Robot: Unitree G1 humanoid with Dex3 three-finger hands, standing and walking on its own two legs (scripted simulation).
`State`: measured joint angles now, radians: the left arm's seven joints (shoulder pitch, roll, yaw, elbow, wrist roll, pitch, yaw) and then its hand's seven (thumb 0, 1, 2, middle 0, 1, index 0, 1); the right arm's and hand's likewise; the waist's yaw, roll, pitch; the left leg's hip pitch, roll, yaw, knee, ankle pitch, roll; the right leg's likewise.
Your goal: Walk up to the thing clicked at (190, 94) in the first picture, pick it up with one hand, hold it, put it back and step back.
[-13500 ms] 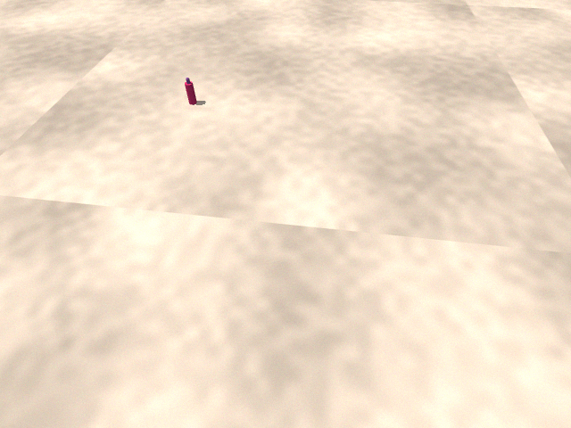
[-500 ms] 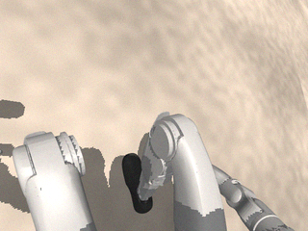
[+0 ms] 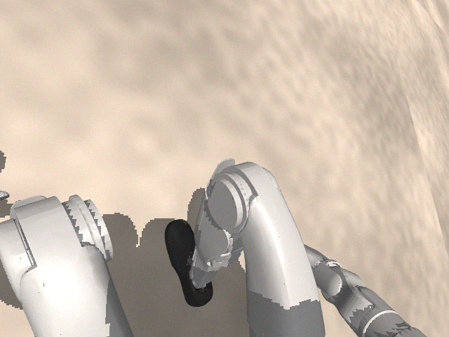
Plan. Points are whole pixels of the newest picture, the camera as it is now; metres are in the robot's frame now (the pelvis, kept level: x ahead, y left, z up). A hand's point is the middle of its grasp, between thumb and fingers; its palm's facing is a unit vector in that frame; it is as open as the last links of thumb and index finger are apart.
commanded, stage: close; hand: left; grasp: from the side
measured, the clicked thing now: out of the picture +0.44 +0.30 -0.19
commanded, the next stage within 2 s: settle in 0.58 s
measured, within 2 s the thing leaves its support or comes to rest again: leaves its support in 1.02 s
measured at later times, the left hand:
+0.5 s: hand out of the picture +0.42 +0.29 -0.18, palm faces +0.38 -0.92 -0.03, open 8.0 cm
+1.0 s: hand out of the picture +0.43 +0.29 -0.18, palm faces +0.39 -0.92 -0.02, open 7.1 cm
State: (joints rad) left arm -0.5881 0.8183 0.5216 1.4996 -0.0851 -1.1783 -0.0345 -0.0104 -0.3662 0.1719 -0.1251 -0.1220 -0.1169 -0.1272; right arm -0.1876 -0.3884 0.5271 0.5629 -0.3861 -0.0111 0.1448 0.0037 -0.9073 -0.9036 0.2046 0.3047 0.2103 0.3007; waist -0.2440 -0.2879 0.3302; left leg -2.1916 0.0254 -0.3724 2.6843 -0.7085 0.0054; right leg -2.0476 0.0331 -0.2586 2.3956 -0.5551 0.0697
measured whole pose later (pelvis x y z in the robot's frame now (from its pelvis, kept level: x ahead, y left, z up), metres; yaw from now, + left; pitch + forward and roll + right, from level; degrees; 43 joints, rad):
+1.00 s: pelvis +0.00 +0.00 +0.01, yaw -1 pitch +11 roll -19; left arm -0.65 0.86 0.52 1.43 -0.04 -1.11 0.03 -0.01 -0.06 1.10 -0.83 -1.16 -0.88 -1.21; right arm -0.19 -0.38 0.53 0.56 -0.39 0.03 0.15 0.00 -0.90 -0.90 0.20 0.30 0.21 0.30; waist -0.25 -0.30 0.34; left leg -2.19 0.03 -0.39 2.68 -0.73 0.00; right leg -2.04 0.04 -0.27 2.37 -0.57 0.07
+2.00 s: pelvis +0.03 -0.02 +0.06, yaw +8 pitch +30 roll -8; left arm -0.60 0.51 0.44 0.93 -0.13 -0.65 -0.19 -0.01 -0.08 1.15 -0.86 -1.14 -0.91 -1.18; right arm 0.05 -0.31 0.13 0.64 -0.11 0.06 0.08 0.01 -0.89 -0.90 0.20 0.30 0.21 0.30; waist -0.14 -0.03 -0.06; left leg -2.22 0.03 -0.15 2.41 -0.72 0.00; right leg -2.16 -0.04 -0.10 2.30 -0.66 0.01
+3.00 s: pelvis +0.03 -0.02 +0.10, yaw +11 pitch +32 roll -5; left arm -0.68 0.45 0.46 0.98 -0.08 -0.62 -0.16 -0.01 -0.09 1.15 -0.86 -1.13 -0.91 -1.18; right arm 0.12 -0.28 0.06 0.68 -0.09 0.04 0.06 0.01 -0.91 -0.90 0.20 0.30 0.21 0.30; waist -0.14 -0.01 -0.12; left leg -2.14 0.03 -0.09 2.27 -0.70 0.00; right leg -2.11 -0.05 -0.05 2.20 -0.66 0.01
